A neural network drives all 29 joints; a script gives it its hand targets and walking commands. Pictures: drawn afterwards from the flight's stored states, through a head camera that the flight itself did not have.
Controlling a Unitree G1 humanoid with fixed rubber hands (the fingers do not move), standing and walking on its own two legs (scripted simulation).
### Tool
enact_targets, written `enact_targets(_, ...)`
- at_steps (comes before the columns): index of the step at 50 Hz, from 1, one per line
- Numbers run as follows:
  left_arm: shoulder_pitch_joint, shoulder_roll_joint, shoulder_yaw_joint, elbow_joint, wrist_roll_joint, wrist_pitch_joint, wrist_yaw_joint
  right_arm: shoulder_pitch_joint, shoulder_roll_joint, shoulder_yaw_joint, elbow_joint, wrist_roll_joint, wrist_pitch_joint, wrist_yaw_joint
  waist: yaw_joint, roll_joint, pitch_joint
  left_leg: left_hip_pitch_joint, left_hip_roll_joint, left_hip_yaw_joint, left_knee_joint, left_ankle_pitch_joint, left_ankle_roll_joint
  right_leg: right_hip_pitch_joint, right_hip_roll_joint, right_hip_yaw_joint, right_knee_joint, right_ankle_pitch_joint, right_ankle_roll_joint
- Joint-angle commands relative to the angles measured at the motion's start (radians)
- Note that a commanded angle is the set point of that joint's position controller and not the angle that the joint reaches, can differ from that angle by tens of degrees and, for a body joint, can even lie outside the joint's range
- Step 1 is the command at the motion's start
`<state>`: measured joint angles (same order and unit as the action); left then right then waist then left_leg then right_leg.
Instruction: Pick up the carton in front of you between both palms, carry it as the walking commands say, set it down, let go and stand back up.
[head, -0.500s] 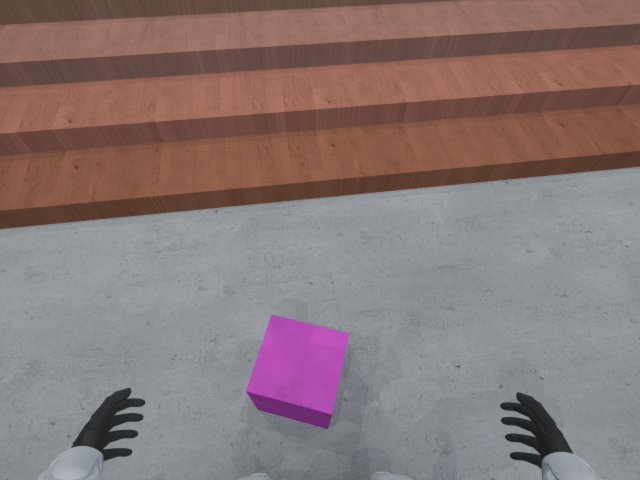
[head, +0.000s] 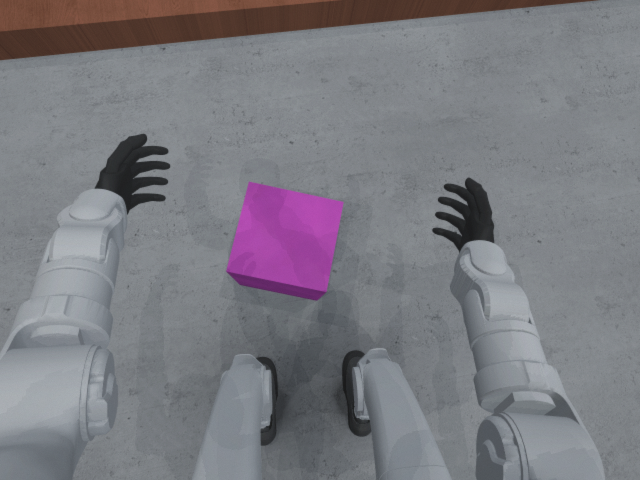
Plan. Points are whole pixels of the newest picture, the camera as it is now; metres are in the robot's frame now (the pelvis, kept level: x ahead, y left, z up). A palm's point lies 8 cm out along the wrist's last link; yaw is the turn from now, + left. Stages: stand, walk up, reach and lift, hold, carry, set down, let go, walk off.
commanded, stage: reach and lift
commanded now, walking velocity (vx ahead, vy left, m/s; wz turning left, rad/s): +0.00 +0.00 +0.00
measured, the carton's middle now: (286, 247) +0.48 +0.02 -0.55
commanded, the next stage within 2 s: none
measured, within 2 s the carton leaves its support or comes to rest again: leaves its support in 1.96 s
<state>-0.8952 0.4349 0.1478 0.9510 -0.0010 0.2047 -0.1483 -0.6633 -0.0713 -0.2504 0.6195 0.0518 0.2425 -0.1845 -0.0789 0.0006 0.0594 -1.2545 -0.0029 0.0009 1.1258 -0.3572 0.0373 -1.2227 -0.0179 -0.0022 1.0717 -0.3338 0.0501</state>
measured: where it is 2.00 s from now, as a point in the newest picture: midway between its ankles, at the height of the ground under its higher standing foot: (312, 412)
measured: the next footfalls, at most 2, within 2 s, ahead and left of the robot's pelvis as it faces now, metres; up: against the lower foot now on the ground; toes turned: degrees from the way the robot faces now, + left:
none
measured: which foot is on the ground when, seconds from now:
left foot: down 0.00-1.00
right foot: down 0.00-1.00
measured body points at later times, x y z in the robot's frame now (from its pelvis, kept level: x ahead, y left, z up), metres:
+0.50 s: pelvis +0.01 +0.00 -0.07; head +0.32 +0.04 +0.25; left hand +0.55 +0.20 -0.21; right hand +0.46 -0.18 -0.21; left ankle +0.08 +0.09 -0.64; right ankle +0.08 -0.15 -0.64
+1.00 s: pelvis -0.05 -0.02 -0.26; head +0.32 +0.01 +0.00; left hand +0.53 +0.19 -0.44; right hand +0.46 -0.18 -0.43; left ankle +0.08 +0.09 -0.64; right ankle +0.08 -0.15 -0.64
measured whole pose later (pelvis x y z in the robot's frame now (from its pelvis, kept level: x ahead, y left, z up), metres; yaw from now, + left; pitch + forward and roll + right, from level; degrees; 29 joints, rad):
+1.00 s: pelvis -0.05 -0.02 -0.26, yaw -4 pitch +39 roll -6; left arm -1.50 0.58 -0.03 1.25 -0.16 0.09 -0.07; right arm -1.25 -0.07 -0.26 0.89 0.17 0.11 -0.26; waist -0.06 -0.05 0.27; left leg -2.24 0.02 -0.06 2.05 -0.51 0.02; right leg -2.19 0.05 -0.02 1.99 -0.49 0.07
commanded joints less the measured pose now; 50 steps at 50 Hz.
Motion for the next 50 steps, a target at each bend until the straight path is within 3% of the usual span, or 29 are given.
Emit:
enact_targets(1,-0.406,0.167,0.019,-0.033,0.003,-0.009,-0.006,-0.29,-0.064,-0.059,-0.087,-0.015,-0.006,-0.021,-0.024,0.12,-0.788,0.481,-0.025,-0.063,-0.155,0.041,-0.044,0.148,0.07,-0.079,-0.063,0.015,0.019)
enact_targets(5,-0.576,0.178,0.021,0.043,0.022,-0.005,-0.017,-0.426,-0.027,-0.113,-0.066,-0.039,-0.004,-0.028,-0.042,0.144,-0.827,0.436,-0.029,-0.086,-0.149,-0.035,-0.044,0.075,0.07,-0.093,-0.028,-0.002,0.026)
enact_targets(8,-0.65,0.176,0.033,0.077,0.058,-0.007,-0.022,-0.48,-0.006,-0.158,-0.066,-0.073,-0.007,-0.027,-0.054,0.162,-0.895,0.437,-0.036,-0.091,-0.135,-0.005,-0.04,0.049,0.076,-0.101,-0.011,0.032,0.033)
enact_targets(15,-0.64,0.107,0.087,0.072,0.141,-0.043,-0.011,-0.429,0.061,-0.225,-0.072,-0.145,-0.06,0.006,-0.042,0.2,-0.999,0.475,-0.046,-0.084,-0.035,0.365,-0.036,-0.089,0.107,-0.111,0.021,0.172,0.034)
enact_targets(19,-0.581,0.052,0.107,0.07,0.154,-0.078,0.007,-0.394,0.078,-0.252,-0.04,-0.171,-0.112,0.026,-0.022,0.198,-0.982,0.383,-0.037,-0.095,0.066,0.487,-0.034,-0.247,0.11,-0.11,0.103,0.212,0.037)
enact_targets(26,-0.513,0.05,0.09,0.073,0.107,-0.128,0.055,-0.378,0.06,-0.207,0.021,-0.129,-0.176,0.027,0.025,0.136,-0.998,0.128,-0.034,-0.098,0.273,0.519,-0.03,-0.413,0.117,-0.096,0.309,0.243,0.054)
enact_targets(27,-0.515,0.063,0.074,0.064,0.084,-0.139,0.061,-0.382,0.054,-0.19,0.025,-0.113,-0.183,0.02,0.031,0.134,-1.024,0.072,-0.034,-0.088,0.292,0.457,-0.033,-0.383,0.113,-0.097,0.345,0.232,0.052)
enact_targets(31,-0.582,0.121,0.0,0.009,-0.009,-0.152,0.084,-0.414,0.009,-0.105,0.012,-0.023,-0.197,-0.015,0.025,0.148,-1.146,0.064,-0.024,-0.086,0.443,0.512,-0.035,-0.407,0.12,-0.087,0.471,0.289,0.054)
enact_targets(34,-0.627,0.169,-0.054,-0.007,-0.069,-0.154,0.093,-0.465,-0.023,-0.051,0.003,0.039,-0.193,-0.043,0.028,0.168,-1.209,0.021,-0.015,-0.071,0.523,0.451,-0.04,-0.39,0.12,-0.088,0.555,0.267,0.05)
enact_targets(39,-0.729,0.238,-0.106,-0.003,-0.131,-0.141,0.093,-0.579,-0.051,0.003,-0.002,0.109,-0.167,-0.08,0.034,0.18,-1.208,-0.079,-0.001,-0.038,0.612,0.237,-0.04,-0.372,0.113,-0.103,0.655,0.142,0.044)
enact_targets(45,-0.841,0.262,-0.143,0.143,-0.154,-0.126,0.083,-0.726,-0.066,0.0,0.117,0.122,-0.143,-0.087,0.032,0.143,-0.991,-0.293,0.029,-0.044,0.672,-0.03,-0.022,-0.43,0.09,-0.099,0.744,-0.037,0.038)
enact_targets(50,-0.915,0.268,-0.181,0.261,-0.168,-0.139,0.081,-0.821,-0.093,-0.02,0.228,0.111,-0.157,-0.071,0.025,0.113,-0.868,-0.397,0.048,-0.068,0.739,-0.077,-0.012,-0.463,0.083,-0.096,0.829,-0.063,0.037)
